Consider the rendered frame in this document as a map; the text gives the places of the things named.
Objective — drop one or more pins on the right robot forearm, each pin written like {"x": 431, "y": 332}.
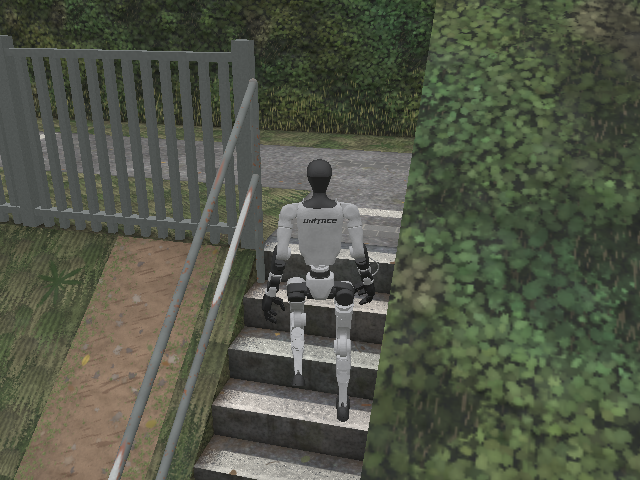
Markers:
{"x": 364, "y": 268}

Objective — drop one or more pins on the left robot forearm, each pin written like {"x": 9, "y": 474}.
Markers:
{"x": 275, "y": 275}

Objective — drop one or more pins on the humanoid robot head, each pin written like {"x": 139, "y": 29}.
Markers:
{"x": 319, "y": 173}

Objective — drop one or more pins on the robot left hand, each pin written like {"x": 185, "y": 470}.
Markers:
{"x": 266, "y": 307}

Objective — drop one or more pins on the robot right hand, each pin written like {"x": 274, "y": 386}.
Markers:
{"x": 369, "y": 289}

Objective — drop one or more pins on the left robot upper arm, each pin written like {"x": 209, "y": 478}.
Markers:
{"x": 287, "y": 213}

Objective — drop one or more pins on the right robot foot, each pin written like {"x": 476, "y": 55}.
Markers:
{"x": 342, "y": 412}

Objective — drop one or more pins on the right robot upper arm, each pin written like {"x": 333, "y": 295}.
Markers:
{"x": 351, "y": 212}

